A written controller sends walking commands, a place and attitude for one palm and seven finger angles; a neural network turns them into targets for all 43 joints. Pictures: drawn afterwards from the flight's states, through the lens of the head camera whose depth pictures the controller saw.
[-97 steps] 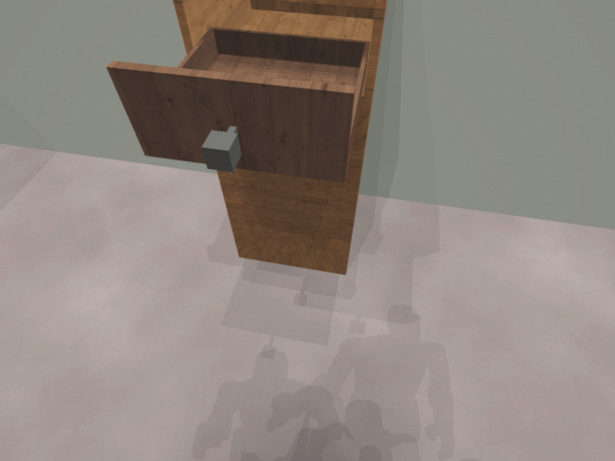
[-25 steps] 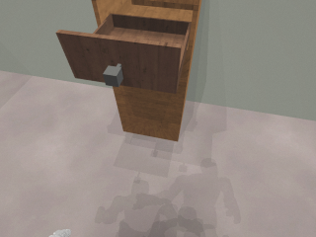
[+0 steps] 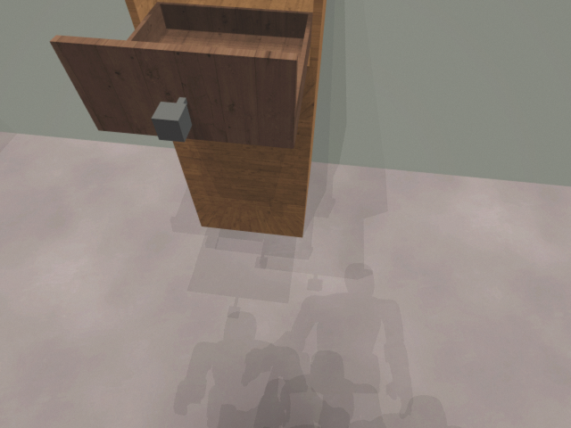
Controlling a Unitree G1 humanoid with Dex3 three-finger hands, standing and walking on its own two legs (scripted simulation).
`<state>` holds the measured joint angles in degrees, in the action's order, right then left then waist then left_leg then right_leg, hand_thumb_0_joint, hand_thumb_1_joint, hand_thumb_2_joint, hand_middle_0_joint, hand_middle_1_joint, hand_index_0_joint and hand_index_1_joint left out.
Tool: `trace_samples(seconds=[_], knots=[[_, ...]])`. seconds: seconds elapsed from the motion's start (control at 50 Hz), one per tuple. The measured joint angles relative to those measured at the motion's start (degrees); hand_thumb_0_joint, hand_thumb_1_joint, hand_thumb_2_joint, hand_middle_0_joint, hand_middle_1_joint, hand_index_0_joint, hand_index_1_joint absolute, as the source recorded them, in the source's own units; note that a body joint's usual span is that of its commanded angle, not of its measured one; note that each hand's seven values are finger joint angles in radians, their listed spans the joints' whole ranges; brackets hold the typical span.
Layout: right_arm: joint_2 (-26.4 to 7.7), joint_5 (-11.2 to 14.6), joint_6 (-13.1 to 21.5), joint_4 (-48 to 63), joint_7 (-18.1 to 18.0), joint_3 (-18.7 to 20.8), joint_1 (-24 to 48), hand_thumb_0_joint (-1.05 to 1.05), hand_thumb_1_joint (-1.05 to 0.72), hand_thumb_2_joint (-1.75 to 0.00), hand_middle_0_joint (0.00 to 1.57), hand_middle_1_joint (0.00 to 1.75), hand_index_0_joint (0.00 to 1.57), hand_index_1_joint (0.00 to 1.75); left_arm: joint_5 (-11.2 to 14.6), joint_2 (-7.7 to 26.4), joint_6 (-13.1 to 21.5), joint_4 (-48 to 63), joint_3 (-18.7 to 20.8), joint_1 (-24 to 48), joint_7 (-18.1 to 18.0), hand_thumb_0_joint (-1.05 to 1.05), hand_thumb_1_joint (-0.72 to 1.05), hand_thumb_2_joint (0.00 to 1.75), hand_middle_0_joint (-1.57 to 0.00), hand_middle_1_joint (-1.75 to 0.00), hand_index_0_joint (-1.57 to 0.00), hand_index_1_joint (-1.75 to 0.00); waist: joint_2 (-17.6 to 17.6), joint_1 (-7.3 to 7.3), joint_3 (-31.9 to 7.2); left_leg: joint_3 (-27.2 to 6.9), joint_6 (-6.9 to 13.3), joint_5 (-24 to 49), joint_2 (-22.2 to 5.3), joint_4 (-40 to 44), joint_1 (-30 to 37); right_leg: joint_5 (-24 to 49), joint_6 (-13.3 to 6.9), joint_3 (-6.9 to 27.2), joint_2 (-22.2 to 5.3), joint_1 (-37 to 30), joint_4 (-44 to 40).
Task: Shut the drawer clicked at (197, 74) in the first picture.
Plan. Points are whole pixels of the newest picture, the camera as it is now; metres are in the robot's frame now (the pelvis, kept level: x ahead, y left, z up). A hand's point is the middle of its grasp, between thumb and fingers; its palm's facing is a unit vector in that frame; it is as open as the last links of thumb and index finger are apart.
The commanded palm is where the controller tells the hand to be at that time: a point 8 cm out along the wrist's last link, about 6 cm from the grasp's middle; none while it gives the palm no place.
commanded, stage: take the last steps up to it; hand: left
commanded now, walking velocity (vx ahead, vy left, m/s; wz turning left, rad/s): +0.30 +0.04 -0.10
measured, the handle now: (176, 114) +0.57 +0.21 +0.10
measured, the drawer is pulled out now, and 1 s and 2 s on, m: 0.30 0.30 0.30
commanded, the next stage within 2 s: come to a stop and stand still in 0.72 s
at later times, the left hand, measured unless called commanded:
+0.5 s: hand (192, 385) +0.20 +0.17 -0.17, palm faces -0.05 -0.98 -0.20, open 7.4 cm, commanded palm none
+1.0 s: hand (220, 313) +0.32 +0.14 -0.17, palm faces +0.00 -0.97 -0.23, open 7.4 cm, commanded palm none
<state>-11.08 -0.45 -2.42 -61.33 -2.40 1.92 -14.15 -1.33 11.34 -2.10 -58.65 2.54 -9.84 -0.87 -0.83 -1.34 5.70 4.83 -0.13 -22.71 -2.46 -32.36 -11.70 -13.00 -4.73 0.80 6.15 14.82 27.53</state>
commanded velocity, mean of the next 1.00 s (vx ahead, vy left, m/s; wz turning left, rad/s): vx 0.13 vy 0.05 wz -0.04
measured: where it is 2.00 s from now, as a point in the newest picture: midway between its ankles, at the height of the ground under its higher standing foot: (308, 414)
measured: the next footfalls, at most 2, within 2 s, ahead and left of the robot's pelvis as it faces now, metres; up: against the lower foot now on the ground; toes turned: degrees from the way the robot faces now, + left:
right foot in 0.46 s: +0.17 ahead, -0.15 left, +0.00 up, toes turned -6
left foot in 0.68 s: +0.22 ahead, +0.12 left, +0.00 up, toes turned +3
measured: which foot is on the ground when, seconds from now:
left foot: down 0.00-0.46, up 0.48-0.66, down 0.68-0.90, up 0.92-1.00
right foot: down 0.00-0.14, up 0.16-0.44, down 0.46-0.66, up 0.68-0.86, down 0.88-1.00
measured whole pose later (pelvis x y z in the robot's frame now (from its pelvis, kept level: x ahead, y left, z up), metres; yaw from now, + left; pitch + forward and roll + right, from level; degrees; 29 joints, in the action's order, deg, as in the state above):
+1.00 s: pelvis +0.25 -0.04 +0.00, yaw +0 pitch +1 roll +1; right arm -9.3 0.1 -1.4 -61.6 -1.5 1.5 -14.5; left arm -1.3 9.6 1.7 -58.9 2.1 -8.5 -1.1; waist -1.1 -1.4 4.7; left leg 2.4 -3.0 -25.8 -2.8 -37.1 -13.7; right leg -19.2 -1.6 -6.0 -2.1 14.1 32.4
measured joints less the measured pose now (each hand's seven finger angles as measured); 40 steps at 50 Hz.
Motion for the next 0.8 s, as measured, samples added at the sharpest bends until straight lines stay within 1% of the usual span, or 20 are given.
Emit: trace_samples(seconds=[0.06, 0.12, 0.16, 0.18, 0.22, 0.26, 0.3, 0.34, 0.4, 0.44, 0.46, 0.52, 0.56, 0.6, 0.64, 0.68, 0.7, 0.74, 0.78, 0.8], knots=[[-0.21, -0.17, 0.33, -0.19, 0.61, -0.05, -0.69, 0.01, -0.91, -0.9, 0.2, 0.3, 0.2, 0.3, -0.02, 0.27, 0.7, 0.26, 0.47, -0.58, -0.01, 0.0, 0.9, 0.9, -0.2, -0.3, -0.2, -0.3, 0.52, 0.66, -0.85, -2.15, 0.3, -3.82, 0.82, -4.23, -1.34, 1.01, -0.22, 0.32, 0.13, -1.35, -2.29], [-0.05, -0.36, 1.52, 0.23, 1.0, -0.23, -1.77, 0.01, -0.91, -0.9, 0.2, 0.3, 0.2, 0.3, 0.2, 0.82, 1.05, 0.13, 0.88, -2.0, 0.28, 0.0, 0.9, 0.9, -0.2, -0.3, -0.2, -0.3, 1.74, 1.05, -2.2, -2.95, 1.17, -2.65, 1.03, 2.14, 0.58, -0.18, -0.01, 1.17, -0.1, -1.3, -1.4], [0.04, -1.04, 2.44, 0.68, 0.85, -0.19, -2.63, 0.01, -0.91, -0.9, 0.2, 0.3, 0.2, 0.3, 0.47, 0.97, 0.62, -0.3, 1.1, -2.6, 0.76, 0.0, 0.9, 0.9, -0.2, -0.3, -0.2, -0.3, 2.17, 0.78, -2.68, -2.42, 1.64, 4.1, 1.35, 4.1, 1.33, -7.6, 0.8, 0.85, -0.67, 1.07, 5.69], [0.18, -1.18, 2.68, 0.93, 0.75, -0.18, -3.08, 0.01, -0.91, -0.9, 0.2, 0.3, 0.2, 0.3, 0.45, 1.03, 0.38, -0.55, 1.17, -2.72, 1.03, 0.0, 0.9, 0.9, -0.2, -0.3, -0.2, -0.3, 2.34, 0.7, -2.62, -1.94, 1.82, 4.93, 1.52, 4.54, 1.99, -9.98, 1.18, 0.3, -1.34, 2.87, 10.95], [0.66, -1.36, 3.34, 1.17, 0.89, -0.31, -4.26, 0.01, -0.91, -0.9, 0.2, 0.3, 0.2, 0.3, 0.05, 1.27, 0.17, -0.8, 1.33, -2.54, 1.62, 0.01, 0.9, 0.9, -0.2, -0.3, -0.2, -0.3, 2.64, 0.41, -2.46, -1.38, 1.81, 5.26, 1.81, 7.03, 3.89, -10.28, 1.79, -0.17, -2.99, 6.71, 20.25], [1.28, -1.4, 3.97, 0.89, 1.0, -0.57, -5.58, 0.01, -0.91, -0.9, 0.2, 0.3, 0.2, 0.3, -0.16, 1.52, 0.27, -0.55, 1.43, -1.79, 2.14, 0.01, 0.9, 0.9, -0.2, -0.3, -0.2, -0.3, 2.76, 0.28, -2.1, -1.4, 1.49, 6.01, 1.95, 10.16, 5.73, -8.26, 2.51, -0.37, -4.99, 9.69, 24.73], [1.86, -1.38, 4.46, 0.19, 0.97, -0.88, -6.68, 0.01, -0.91, -0.9, 0.2, 0.3, 0.2, 0.3, -0.2, 1.57, 0.61, 0.06, 1.33, -0.71, 2.51, 0.01, 0.91, 0.9, -0.2, -0.3, -0.2, -0.3, 2.53, 0.4, -1.39, -1.51, 1.15, 6.73, 1.76, 12.64, 7.36, -6.51, 3.07, -0.77, -6.95, 11.26, 24.25], [2.36, -1.43, 4.68, -0.55, 0.98, -1.14, -7.55, 0.01, -0.91, -0.9, 0.2, 0.3, 0.2, 0.3, -0.18, 1.46, 0.95, 0.74, 1.04, 0.43, 2.69, 0.01, 0.91, 0.9, -0.2, -0.3, -0.2, -0.3, 2.04, 0.35, -0.61, -1.57, 0.77, 6.64, 1.27, 13.82, 8.58, -5.94, 3.2, -1.64, -8.42, 11.51, 20.45], [2.86, -1.52, 4.48, -1.61, 1.17, -1.33, -8.59, 0.01, -0.91, -0.9, 0.2, 0.3, 0.2, 0.3, -0.13, 1.19, 1.42, 1.42, 0.73, 1.89, 2.88, 0.01, 0.91, 0.9, -0.2, -0.3, -0.19, -0.3, 1.23, -0.13, 0.28, -1.32, -0.22, 4.45, 0.13, 12.73, 9.75, -5.76, 2.77, -3.43, -9.0, 9.63, 12.76], [3.17, -1.17, 4.23, -2.15, 1.3, -1.41, -9.67, 0.01, -0.91, -0.9, 0.21, 0.3, 0.2, 0.3, -0.15, 1.19, 2.22, 1.87, 0.66, 2.4, 3.02, 0.01, 0.91, 0.9, -0.2, -0.3, -0.19, -0.3, 1.08, -0.42, 0.44, -1.32, -1.05, 1.07, -0.59, 8.57, 9.31, -2.78, 1.93, -4.4, -8.46, 6.24, 6.26], [3.54, -0.7, 4.08, -2.35, 1.44, -1.46, -10.41, 0.01, -0.91, -0.9, 0.21, 0.3, 0.2, 0.3, -0.25, 1.51, 3.06, 2.25, 0.72, 2.4, 2.98, 0.01, 0.9, 0.9, -0.2, -0.3, -0.2, -0.3, 2.05, -0.54, 0.1, -0.99, -0.99, -1.15, -0.19, 3.58, 7.41, -0.4, 1.31, -3.44, -8.95, 4.71, 3.59], [2.42, -0.04, 2.7, -3.25, 1.84, -0.88, -8.15, 0.01, -0.91, -0.9, 0.21, 0.3, 0.2, 0.3, 0.14, -0.32, 4.39, 2.0, 0.83, 2.87, 1.91, 0.0, 0.91, 0.9, -0.2, -0.3, -0.2, -0.3, -0.01, -0.91, 1.72, -2.94, -0.06, -7.36, -1.01, -18.66, -1.61, -1.61, 3.75, -5.06, -8.0, 2.97, 5.76], [1.91, -0.13, 2.28, -2.71, 1.95, -0.36, -5.95, 0.01, -0.91, -0.9, 0.2, 0.3, 0.2, 0.3, 0.07, -1.1, 4.32, 1.83, 0.76, 1.81, 1.23, 0.0, 0.91, 0.9, -0.2, -0.3, -0.2, -0.3, 0.04, -0.91, 1.65, -2.76, 0.15, -7.59, -1.19, -23.21, -6.46, -2.36, 4.38, -5.4, -7.76, 0.96, 3.87], [1.96, -0.2, 2.33, -1.3, 2.13, -0.05, -3.62, 0.01, -0.91, -0.9, 0.2, 0.3, 0.2, 0.3, -0.12, -1.21, 4.01, 1.13, 0.93, 0.48, 0.77, 0.0, 0.91, 0.9, -0.2, -0.3, -0.2, -0.3, 1.42, -0.84, 1.15, -2.01, 0.27, -5.67, -1.53, -18.97, -8.86, -2.25, 4.68, -5.06, -7.93, -0.61, 1.89], [2.05, -0.41, 3.31, 0.46, 2.25, -0.02, -1.97, 0.01, -0.91, -0.9, 0.2, 0.3, 0.2, 0.3, 0.06, -0.64, 3.51, 0.23, 1.51, -0.82, 0.57, 0.0, 0.92, 0.9, -0.2, -0.3, -0.2, -0.3, 2.8, -0.62, 0.49, -0.97, -0.24, 1.15, -1.68, -9.32, -8.35, -3.12, 4.94, -4.43, -8.21, -1.38, 1.87], [1.14, -0.85, 5.05, 2.3, 2.13, 0.09, -1.82, 0.01, -0.91, -0.9, 0.2, 0.3, 0.2, 0.3, 0.32, -0.8, 2.69, -0.43, 1.33, -2.3, 0.98, 0.0, 0.93, 0.9, -0.2, -0.3, -0.2, -0.3, 1.7, -0.25, -0.94, -1.72, -0.44, 5.45, -2.24, -1.43, -7.21, -7.91, 4.49, -4.48, -7.63, 0.21, 6.66], [1.3, -1.13, 5.51, 2.51, 1.79, 0.24, -1.37, 0.01, -0.91, -0.9, 0.2, 0.3, 0.2, 0.3, 0.39, -0.59, 2.19, -0.94, 1.32, -2.58, 1.04, 0.0, 0.93, 0.9, -0.2, -0.3, -0.2, -0.3, 2.1, -0.06, -1.16, -1.23, -0.55, 5.97, -2.03, -2.52, -7.29, -11.51, 4.15, -3.7, -7.88, 1.85, 11.66], [2.11, -1.49, 5.61, 2.96, 1.44, -0.05, -0.96, 0.01, -0.91, -0.9, 0.2, 0.3, 0.2, 0.3, 0.31, 0.04, 1.45, -1.59, 1.55, -2.69, 1.21, 0.0, 0.92, 0.9, -0.2, -0.3, -0.2, -0.3, 3.3, 0.24, -1.28, -0.02, -0.51, 4.89, -1.32, -2.29, -5.63, -14.62, 3.72, -2.55, -8.4, 5.2, 21.23], [2.75, -1.74, 5.88, 3.17, 1.29, -0.54, -1.39, 0.0, -0.91, -0.9, 0.2, 0.3, 0.2, 0.3, 0.14, 0.32, 1.36, -1.74, 1.54, -1.71, 1.34, 0.0, 0.92, 0.9, -0.2, -0.3, -0.2, -0.3, 3.34, 0.25, -1.17, -0.23, -0.74, 4.92, -0.93, 0.4, -3.57, -14.72, 3.78, -3.15, -8.7, 7.4, 24.76], [2.94, -1.8, 5.93, 3.05, 1.21, -0.8, -1.61, 0.0, -0.91, -0.9, 0.2, 0.3, 0.2, 0.3, 0.13, 0.27, 1.51, -1.51, 1.41, -0.98, 1.41, 0.01, 0.92, 0.9, -0.2, -0.3, -0.2, -0.3, 2.96, 0.32, -0.9, -0.6, -1.07, 5.32, -0.93, 1.87, -2.57, -14.63, 3.86, -3.8, -8.82, 7.85, 24.01]])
